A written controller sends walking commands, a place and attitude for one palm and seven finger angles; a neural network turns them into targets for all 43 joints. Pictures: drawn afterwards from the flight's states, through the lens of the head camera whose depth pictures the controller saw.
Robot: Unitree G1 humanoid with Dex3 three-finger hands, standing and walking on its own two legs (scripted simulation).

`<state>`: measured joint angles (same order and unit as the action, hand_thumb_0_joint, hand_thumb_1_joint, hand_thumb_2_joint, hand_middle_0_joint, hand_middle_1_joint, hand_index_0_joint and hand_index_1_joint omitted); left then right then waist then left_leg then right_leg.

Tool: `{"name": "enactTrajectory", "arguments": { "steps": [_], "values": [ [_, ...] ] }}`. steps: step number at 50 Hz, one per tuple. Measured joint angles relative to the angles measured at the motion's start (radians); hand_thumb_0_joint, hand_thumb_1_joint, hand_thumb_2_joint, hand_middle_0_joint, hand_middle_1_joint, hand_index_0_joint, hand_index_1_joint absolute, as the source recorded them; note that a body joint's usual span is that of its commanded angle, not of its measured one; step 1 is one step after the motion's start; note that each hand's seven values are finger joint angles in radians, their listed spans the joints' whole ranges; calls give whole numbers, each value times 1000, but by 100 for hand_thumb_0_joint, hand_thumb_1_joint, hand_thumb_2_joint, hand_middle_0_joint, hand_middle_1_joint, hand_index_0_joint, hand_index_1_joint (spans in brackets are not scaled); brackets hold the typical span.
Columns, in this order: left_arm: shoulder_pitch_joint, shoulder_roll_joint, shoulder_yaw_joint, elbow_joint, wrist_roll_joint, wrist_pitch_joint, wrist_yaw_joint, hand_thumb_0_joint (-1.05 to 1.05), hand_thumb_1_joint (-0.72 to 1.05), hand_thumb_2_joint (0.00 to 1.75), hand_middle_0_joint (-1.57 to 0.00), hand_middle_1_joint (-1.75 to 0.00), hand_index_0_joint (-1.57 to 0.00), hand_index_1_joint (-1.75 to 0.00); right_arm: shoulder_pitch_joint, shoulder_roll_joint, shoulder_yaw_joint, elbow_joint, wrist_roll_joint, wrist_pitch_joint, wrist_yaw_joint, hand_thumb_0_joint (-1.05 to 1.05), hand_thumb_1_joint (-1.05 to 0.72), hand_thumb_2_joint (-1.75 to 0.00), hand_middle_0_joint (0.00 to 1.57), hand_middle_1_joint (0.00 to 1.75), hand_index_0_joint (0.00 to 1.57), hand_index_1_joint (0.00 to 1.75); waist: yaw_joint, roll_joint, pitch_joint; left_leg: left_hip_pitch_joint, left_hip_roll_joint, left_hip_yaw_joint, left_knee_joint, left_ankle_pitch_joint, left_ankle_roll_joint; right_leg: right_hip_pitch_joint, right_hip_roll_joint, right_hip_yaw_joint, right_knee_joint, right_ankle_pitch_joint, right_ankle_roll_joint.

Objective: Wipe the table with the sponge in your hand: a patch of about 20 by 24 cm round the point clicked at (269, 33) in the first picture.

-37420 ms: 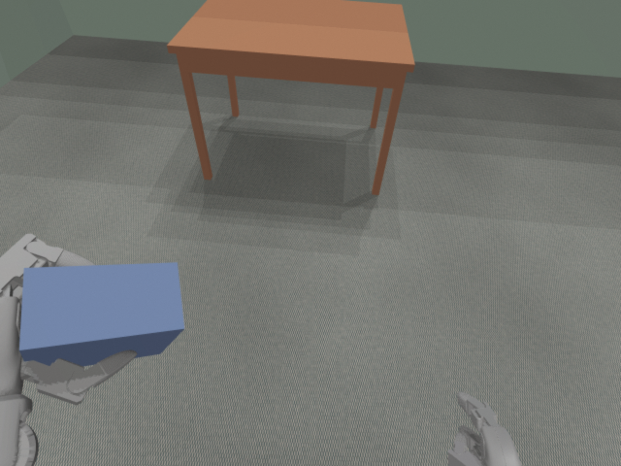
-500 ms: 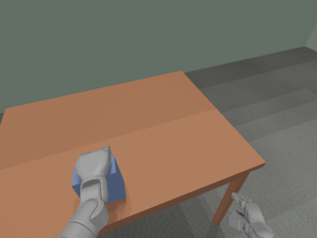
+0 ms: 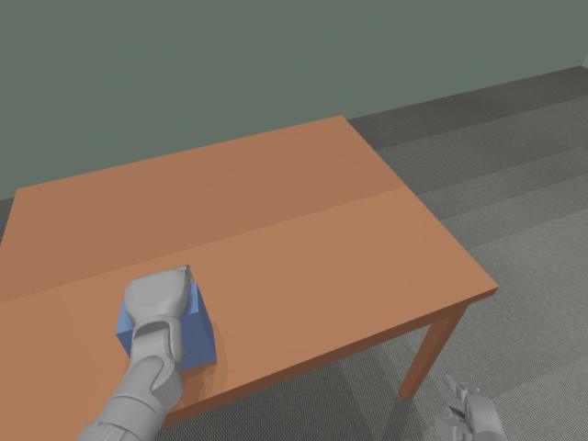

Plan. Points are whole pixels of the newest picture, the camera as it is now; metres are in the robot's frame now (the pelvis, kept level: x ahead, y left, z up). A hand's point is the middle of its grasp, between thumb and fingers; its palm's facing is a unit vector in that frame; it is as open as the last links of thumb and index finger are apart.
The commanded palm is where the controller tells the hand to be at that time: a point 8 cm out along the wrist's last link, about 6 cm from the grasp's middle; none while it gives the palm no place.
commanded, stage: wipe forward along the middle lane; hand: left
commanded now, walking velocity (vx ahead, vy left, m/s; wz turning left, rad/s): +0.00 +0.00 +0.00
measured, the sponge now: (174, 339) +0.28 +0.24 -0.06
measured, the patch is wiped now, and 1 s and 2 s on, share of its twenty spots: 1.00 1.00 1.00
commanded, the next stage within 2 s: slide back across to the first lane in 1.34 s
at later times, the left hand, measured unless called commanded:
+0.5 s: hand (169, 288) +0.34 +0.25 -0.01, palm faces -0.13 -0.01 -0.99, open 10.7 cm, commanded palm +0.32 +0.25 +0.02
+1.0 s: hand (165, 262) +0.39 +0.28 -0.01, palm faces -0.12 +0.00 -0.99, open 10.7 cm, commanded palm +0.38 +0.28 +0.02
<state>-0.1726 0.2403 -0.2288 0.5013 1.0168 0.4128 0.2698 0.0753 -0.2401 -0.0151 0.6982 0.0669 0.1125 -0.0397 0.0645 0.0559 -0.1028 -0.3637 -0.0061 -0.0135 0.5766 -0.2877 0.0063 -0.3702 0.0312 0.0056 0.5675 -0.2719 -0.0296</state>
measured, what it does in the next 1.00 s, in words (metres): stands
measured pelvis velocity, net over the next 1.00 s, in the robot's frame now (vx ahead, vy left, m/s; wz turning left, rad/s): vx -0.03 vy -0.02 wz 0.00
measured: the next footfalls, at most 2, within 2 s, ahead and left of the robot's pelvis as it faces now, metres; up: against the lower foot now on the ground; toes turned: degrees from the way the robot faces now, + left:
none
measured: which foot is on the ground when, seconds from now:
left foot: down 0.00-1.00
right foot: down 0.00-1.00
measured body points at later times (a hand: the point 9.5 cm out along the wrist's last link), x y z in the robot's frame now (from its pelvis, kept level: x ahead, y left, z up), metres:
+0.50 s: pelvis -0.03 -0.02 -0.01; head +0.01 -0.04 +0.43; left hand +0.34 +0.25 +0.04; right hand +0.12 -0.28 -0.14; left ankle +0.00 +0.12 -0.73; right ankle +0.01 -0.11 -0.73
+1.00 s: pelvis -0.03 -0.02 -0.03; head +0.04 -0.02 +0.42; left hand +0.39 +0.27 +0.04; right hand +0.05 -0.28 -0.16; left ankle +0.00 +0.12 -0.73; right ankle +0.01 -0.11 -0.73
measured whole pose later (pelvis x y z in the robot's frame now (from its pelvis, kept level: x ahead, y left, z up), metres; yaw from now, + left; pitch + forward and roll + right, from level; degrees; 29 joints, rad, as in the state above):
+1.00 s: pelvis -0.03 -0.02 -0.03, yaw +0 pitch +16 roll -1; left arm -0.73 0.48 -0.01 1.14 1.02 0.21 0.34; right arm 0.24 -0.26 -0.01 0.74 0.06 0.05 -0.06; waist -0.07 0.05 -0.15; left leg -0.75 0.03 -0.05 0.79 -0.32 0.00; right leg -0.74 0.07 -0.03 0.73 -0.27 -0.05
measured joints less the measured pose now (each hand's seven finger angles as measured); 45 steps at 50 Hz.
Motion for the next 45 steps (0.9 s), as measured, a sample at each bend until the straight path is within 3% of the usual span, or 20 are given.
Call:
{"name": "enactTrajectory", "arguments": {
  "steps": [9, 29, 45],
  "values": [
    [-102, 14, 38, 122, 4, -51, 36, 0, -57, 104, -71, -126, -72, -126, 19, 6, -2, 27, 0, -14, -15, 1, -91, -90, 20, 30, 20, 30, -7, -2, -9, -63, 4, -13, 32, 2, -10, -63, 4, -14, 37, -4, -9],
    [-360, 139, 169, 441, 3, -183, 56, 1, -58, 104, -72, -125, -73, -125, 112, -25, -12, 36, -1, -31, -32, 1, -91, -90, 20, 30, 20, 30, -77, 0, -27, -247, 28, -23, 127, -5, -9, -242, 31, -26, 114, 6, -28],
    [-504, 208, 209, 600, 0, -201, 80, 1, -58, 104, -72, -125, -73, -126, 156, -17, -2, 55, -2, -57, -18, 1, -91, -90, 20, 30, 20, 30, -117, 1, -42, -359, 36, -31, 192, -23, 1, -341, 40, -33, 153, 5, -27]
  ]
}}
